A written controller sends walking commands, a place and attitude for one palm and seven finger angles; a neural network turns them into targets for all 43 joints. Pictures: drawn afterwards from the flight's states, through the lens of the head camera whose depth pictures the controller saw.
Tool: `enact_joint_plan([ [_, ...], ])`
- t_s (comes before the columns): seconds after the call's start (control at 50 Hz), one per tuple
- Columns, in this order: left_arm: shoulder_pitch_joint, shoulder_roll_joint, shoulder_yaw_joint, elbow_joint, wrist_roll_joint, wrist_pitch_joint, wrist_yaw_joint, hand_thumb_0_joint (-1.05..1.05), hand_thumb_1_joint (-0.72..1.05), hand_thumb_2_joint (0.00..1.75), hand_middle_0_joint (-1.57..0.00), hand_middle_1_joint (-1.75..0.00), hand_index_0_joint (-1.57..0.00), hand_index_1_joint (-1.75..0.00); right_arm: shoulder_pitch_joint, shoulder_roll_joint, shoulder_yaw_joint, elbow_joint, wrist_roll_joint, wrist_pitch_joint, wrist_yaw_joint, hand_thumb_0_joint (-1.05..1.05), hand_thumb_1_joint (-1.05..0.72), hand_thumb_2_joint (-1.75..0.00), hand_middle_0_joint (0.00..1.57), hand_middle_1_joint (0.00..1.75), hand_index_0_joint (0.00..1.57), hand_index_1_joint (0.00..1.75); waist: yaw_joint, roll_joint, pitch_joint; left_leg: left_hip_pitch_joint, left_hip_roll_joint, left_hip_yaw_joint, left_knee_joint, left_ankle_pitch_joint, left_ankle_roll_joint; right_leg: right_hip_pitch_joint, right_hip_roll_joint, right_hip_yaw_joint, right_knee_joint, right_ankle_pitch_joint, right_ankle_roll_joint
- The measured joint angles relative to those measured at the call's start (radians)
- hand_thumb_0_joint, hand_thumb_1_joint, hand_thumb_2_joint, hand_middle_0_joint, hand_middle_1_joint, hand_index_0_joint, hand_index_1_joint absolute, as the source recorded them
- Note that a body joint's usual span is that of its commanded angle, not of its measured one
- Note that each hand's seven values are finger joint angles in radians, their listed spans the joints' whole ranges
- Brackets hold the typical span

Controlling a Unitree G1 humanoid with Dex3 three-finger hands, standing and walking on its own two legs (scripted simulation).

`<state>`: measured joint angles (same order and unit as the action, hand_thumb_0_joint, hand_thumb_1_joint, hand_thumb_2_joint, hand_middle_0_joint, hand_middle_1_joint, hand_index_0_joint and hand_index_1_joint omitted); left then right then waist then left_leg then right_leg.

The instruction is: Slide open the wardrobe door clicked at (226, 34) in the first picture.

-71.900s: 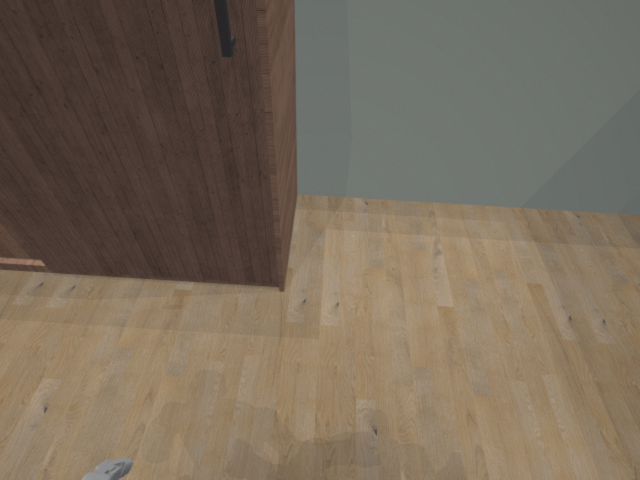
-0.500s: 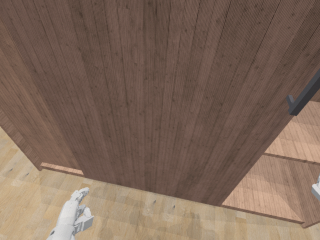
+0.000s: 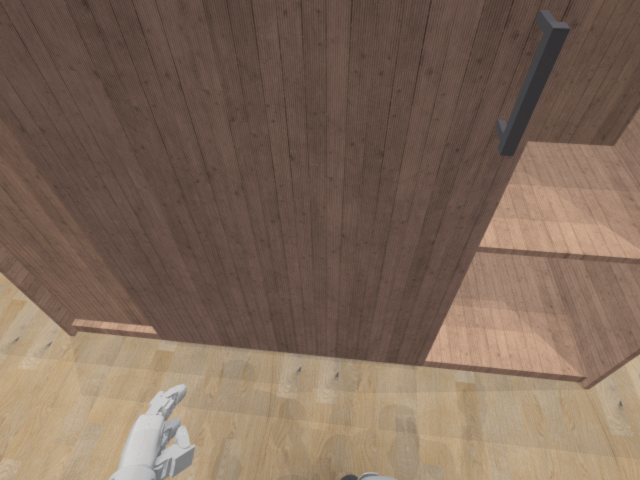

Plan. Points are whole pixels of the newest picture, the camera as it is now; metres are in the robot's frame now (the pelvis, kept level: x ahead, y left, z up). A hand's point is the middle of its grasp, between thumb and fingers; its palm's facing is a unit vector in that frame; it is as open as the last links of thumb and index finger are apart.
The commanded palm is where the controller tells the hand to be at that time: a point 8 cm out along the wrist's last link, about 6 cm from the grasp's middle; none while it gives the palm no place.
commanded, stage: step back with the hand held close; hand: right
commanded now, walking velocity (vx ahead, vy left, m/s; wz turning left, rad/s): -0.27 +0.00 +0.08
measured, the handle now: (524, 88) +0.53 -0.26 +0.23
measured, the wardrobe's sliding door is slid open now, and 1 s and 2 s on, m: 0.50 0.50 0.50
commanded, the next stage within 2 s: stop stepping back and stand still in 0.40 s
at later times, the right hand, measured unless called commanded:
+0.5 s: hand out of the picture +0.16 -0.30 +0.16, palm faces +0.34 +0.85 -0.39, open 7.4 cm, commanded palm +0.08 -0.34 +0.18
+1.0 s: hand out of the picture +0.09 -0.33 +0.17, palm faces +0.25 +0.88 -0.40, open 7.4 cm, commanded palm +0.03 -0.38 +0.18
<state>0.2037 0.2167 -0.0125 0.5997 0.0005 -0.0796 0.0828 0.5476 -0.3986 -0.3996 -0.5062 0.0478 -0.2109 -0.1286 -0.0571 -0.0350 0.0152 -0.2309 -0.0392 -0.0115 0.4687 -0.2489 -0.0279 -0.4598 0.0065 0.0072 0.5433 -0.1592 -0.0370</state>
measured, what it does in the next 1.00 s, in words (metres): walks backwards: left foot, then left foot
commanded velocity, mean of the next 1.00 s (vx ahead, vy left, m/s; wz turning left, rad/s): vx -0.08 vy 0.06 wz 0.03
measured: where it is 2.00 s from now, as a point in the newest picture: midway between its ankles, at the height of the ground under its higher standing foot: outside the picture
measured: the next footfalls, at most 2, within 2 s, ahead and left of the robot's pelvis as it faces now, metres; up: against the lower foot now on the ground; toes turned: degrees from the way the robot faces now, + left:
left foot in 0.26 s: -0.06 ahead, +0.11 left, +0.00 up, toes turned -1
left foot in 0.66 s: -0.15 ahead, +0.06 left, +0.00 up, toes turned +8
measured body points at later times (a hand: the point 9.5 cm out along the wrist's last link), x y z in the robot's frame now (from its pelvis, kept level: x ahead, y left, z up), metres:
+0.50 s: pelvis -0.08 -0.04 +0.01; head -0.06 -0.08 +0.45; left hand +0.10 +0.20 -0.05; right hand +0.13 -0.35 +0.19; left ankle -0.14 +0.09 -0.70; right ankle +0.05 -0.08 -0.73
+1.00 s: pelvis -0.14 -0.10 +0.02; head -0.16 -0.14 +0.47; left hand -0.06 +0.14 -0.06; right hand +0.07 -0.37 +0.20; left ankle -0.17 -0.02 -0.69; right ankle -0.08 -0.15 -0.73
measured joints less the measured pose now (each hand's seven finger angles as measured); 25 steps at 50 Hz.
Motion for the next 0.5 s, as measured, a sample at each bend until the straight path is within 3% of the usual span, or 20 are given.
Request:
enact_joint_plan([
  [0.08, -0.007, -0.001, 0.000, 0.017, 0.001, -0.013, 0.017, 0.02, 0.90, 0.90, -0.21, -0.30, -0.20, -0.30, -0.076, 0.005, 0.014, 0.035, -0.013, -0.008, -0.005, 0.01, -0.89, -0.90, 0.21, 0.30, 0.21, 0.31, 0.006, 0.004, 0.007, -0.001, -0.011, -0.008, 0.047, -0.041, -0.006, 0.020, -0.002, -0.002, -0.022, 0.096, -0.035],
  [0.16, -0.012, -0.017, 0.009, -0.008, 0.009, -0.032, 0.010, 0.02, 0.90, 0.90, -0.21, -0.30, -0.20, -0.30, -0.136, -0.010, -0.014, 0.075, -0.024, -0.013, 0.008, 0.01, -0.89, -0.90, 0.21, 0.30, 0.21, 0.31, 0.042, -0.005, -0.001, -0.024, -0.064, -0.003, 0.213, -0.122, 0.023, 0.012, -0.003, 0.018, -0.091, 0.098, -0.049],
  [0.22, -0.013, -0.027, 0.008, -0.031, 0.012, -0.041, -0.016, 0.02, 0.90, 0.90, -0.21, -0.30, -0.20, -0.30, -0.078, -0.037, -0.042, 0.021, 0.003, -0.020, 0.010, 0.01, -0.89, -0.90, 0.21, 0.30, 0.21, 0.30, 0.039, 0.010, -0.032, 0.033, -0.065, 0.030, 0.087, -0.168, 0.048, -0.012, -0.009, -0.008, -0.158, 0.132, -0.025],
  [0.26, -0.030, -0.029, 0.003, -0.045, 0.014, -0.039, -0.028, 0.01, 0.90, 0.90, -0.21, -0.30, -0.20, -0.30, -0.022, -0.062, -0.065, -0.032, 0.017, -0.037, 0.005, 0.01, -0.89, -0.90, 0.21, 0.30, 0.21, 0.30, 0.010, 0.046, -0.038, 0.071, -0.033, -0.001, -0.055, -0.082, 0.068, -0.051, -0.002, -0.058, -0.133, 0.135, 0.000],
  [0.32, -0.046, -0.014, 0.009, 0.004, 0.013, -0.026, -0.025, 0.01, 0.90, 0.90, -0.21, -0.30, -0.20, -0.30, -0.027, -0.041, -0.007, -0.028, 0.009, -0.050, 0.006, 0.01, -0.89, -0.90, 0.21, 0.30, 0.21, 0.30, -0.010, 0.017, -0.029, 0.069, -0.048, -0.019, -0.041, -0.039, 0.038, -0.064, -0.012, -0.045, 0.001, -0.007, 0.039],
  [0.36, -0.023, -0.014, 0.004, 0.026, 0.008, -0.015, -0.019, 0.01, 0.90, 0.90, -0.21, -0.30, -0.20, -0.30, -0.041, -0.037, 0.023, -0.009, 0.000, -0.038, 0.007, 0.01, -0.89, -0.90, 0.21, 0.30, 0.21, 0.31, -0.008, 0.028, -0.053, 0.070, -0.039, -0.028, -0.027, -0.055, 0.021, -0.011, -0.005, -0.044, 0.024, 0.020, 0.043],
  [0.42, -0.025, -0.016, 0.000, 0.025, 0.000, 0.000, -0.002, 0.01, 0.90, 0.90, -0.21, -0.30, -0.20, -0.30, -0.109, -0.037, 0.027, 0.039, -0.002, -0.013, 0.015, 0.01, -0.89, -0.90, 0.21, 0.30, 0.21, 0.31, 0.012, 0.053, -0.032, 0.032, -0.022, -0.039, 0.048, -0.077, 0.007, 0.031, 0.020, -0.056, -0.046, 0.087, -0.055],
  [0.44, -0.033, -0.018, -0.001, 0.020, 0.003, -0.002, -0.003, 0.01, 0.90, 0.90, -0.21, -0.30, -0.20, -0.30, -0.128, -0.041, 0.018, 0.054, 0.002, -0.008, 0.019, 0.01, -0.89, -0.90, 0.21, 0.30, 0.21, 0.31, 0.019, 0.055, -0.018, 0.003, -0.030, -0.051, 0.113, -0.124, 0.011, 0.038, 0.021, -0.061, -0.073, 0.098, -0.072],
  [0.5, -0.036, -0.027, 0.004, -0.003, 0.015, -0.020, -0.018, 0.02, 0.90, 0.90, -0.21, -0.30, -0.20, -0.30, -0.118, -0.054, -0.009, 0.047, 0.014, 0.013, 0.023, 0.01, -0.89, -0.90, 0.21, 0.30, 0.21, 0.31, 0.040, 0.045, -0.004, -0.056, -0.066, -0.042, 0.265, -0.208, 0.036, 0.054, 0.002, -0.062, -0.170, 0.162, -0.077],
])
